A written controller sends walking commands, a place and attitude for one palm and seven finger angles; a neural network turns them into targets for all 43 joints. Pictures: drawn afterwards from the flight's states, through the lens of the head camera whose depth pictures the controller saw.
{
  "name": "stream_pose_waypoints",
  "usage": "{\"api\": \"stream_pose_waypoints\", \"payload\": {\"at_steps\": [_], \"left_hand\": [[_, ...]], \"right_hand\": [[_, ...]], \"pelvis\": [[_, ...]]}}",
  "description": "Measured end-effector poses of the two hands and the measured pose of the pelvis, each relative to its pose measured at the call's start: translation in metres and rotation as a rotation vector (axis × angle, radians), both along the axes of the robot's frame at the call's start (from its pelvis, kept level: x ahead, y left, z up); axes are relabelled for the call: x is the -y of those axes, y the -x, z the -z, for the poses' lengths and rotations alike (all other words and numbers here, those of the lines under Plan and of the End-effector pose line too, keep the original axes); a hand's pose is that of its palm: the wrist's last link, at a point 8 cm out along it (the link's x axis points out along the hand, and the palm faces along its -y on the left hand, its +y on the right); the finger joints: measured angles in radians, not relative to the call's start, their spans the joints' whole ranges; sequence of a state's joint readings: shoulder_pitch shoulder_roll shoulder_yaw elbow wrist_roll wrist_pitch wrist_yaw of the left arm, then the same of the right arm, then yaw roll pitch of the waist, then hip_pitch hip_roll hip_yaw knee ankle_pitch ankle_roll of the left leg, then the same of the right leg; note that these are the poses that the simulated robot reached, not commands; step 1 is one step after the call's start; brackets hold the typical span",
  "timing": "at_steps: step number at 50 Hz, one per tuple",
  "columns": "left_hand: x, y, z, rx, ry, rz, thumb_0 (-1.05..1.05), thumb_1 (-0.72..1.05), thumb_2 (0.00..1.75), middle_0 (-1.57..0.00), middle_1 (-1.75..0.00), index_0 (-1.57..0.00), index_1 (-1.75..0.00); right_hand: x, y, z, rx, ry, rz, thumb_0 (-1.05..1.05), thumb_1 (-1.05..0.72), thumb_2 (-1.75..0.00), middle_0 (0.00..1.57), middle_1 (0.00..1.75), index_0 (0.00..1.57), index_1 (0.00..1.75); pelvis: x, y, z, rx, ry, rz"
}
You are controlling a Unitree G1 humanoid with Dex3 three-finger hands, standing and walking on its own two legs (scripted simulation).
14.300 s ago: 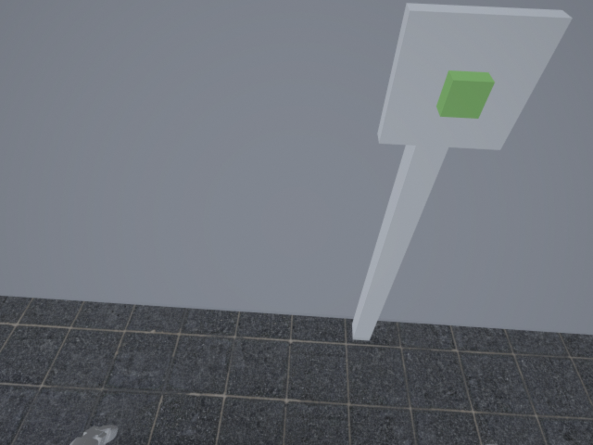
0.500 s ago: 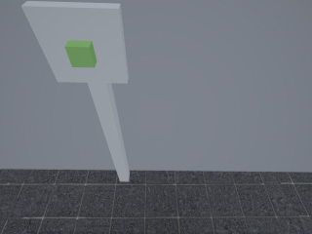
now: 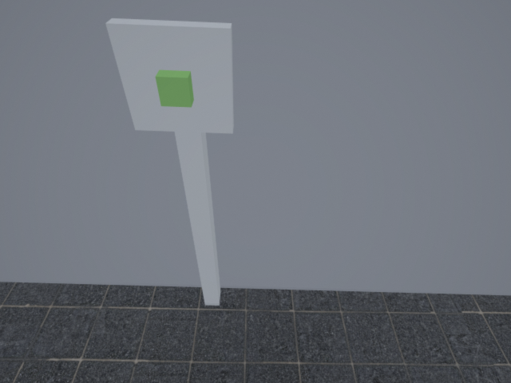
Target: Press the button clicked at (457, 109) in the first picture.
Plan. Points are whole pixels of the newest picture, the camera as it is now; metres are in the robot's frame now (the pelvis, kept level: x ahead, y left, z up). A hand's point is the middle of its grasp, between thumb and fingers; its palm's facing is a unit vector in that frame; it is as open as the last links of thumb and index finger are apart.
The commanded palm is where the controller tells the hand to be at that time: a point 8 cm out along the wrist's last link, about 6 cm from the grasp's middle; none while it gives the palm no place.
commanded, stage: come to a stop and stand still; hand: left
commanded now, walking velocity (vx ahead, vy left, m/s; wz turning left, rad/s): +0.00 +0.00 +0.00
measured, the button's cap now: (176, 88) +0.57 +0.19 +0.21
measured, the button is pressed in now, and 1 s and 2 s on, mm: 0 0 0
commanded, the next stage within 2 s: look again from close up in 0.26 s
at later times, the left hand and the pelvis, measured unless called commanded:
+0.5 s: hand out of the picture -0.04 +0.16 -0.18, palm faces +0.05 -0.99 -0.13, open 7.3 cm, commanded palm none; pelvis +0.00 +0.01 +0.00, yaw +0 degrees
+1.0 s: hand out of the picture +0.01 +0.16 -0.17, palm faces +0.03 -0.99 -0.16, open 7.3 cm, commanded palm none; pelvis +0.02 +0.00 +0.01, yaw +0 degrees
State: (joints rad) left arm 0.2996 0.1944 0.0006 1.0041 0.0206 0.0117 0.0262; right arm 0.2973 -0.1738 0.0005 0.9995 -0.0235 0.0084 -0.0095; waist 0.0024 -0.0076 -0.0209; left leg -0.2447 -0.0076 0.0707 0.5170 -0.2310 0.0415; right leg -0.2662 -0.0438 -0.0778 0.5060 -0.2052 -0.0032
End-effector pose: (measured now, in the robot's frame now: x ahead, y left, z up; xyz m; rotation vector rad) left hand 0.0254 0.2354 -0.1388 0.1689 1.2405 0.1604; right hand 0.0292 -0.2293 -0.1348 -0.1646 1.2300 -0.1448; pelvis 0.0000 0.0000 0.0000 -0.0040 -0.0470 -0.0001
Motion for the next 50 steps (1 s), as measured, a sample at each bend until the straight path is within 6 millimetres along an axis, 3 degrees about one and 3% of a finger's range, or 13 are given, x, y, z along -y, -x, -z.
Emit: {"api": "stream_pose_waypoints", "payload": {"at_steps": [10,17,28,41,50], "left_hand": [[0.012,0.063,0.009,-0.158,0.052,-0.041,0.01,0.91,0.90,-0.20,-0.30,-0.20,-0.30],[0.022,0.081,0.012,-0.210,0.083,-0.056,0.01,0.91,0.90,-0.20,-0.30,-0.20,-0.30],[0.026,0.063,0.012,-0.177,0.088,-0.052,0.01,0.91,0.90,-0.20,-0.30,-0.20,-0.30],[0.024,0.028,0.008,-0.129,0.071,-0.030,0.01,0.91,0.90,-0.20,-0.30,-0.20,-0.30],[0.022,0.016,0.006,-0.122,0.061,-0.024,0.01,0.91,0.90,-0.20,-0.30,-0.20,-0.30]], "right_hand": [[-0.010,0.045,0.003,-0.128,-0.006,0.020,0.01,-0.91,-0.90,0.20,0.30,0.20,0.30],[-0.018,0.059,0.004,-0.178,-0.016,0.034,0.01,-0.91,-0.90,0.20,0.30,0.20,0.30],[-0.030,0.040,0.006,-0.143,-0.041,0.034,0.01,-0.91,-0.90,0.20,0.30,0.20,0.30],[-0.021,0.024,0.004,-0.133,-0.029,0.037,0.01,-0.92,-0.90,0.20,0.30,0.20,0.30],[-0.019,0.018,0.003,-0.140,-0.029,0.035,0.01,-0.92,-0.90,0.20,0.30,0.20,0.30]], "pelvis": [[-0.005,0.008,-0.001,-0.013,0.006,-0.006],[-0.007,0.008,0.000,-0.014,0.004,-0.009],[-0.008,0.001,-0.001,-0.016,0.001,-0.006],[-0.005,-0.011,-0.004,-0.018,-0.002,-0.001],[-0.002,-0.017,-0.005,-0.015,-0.003,0.001]]}}
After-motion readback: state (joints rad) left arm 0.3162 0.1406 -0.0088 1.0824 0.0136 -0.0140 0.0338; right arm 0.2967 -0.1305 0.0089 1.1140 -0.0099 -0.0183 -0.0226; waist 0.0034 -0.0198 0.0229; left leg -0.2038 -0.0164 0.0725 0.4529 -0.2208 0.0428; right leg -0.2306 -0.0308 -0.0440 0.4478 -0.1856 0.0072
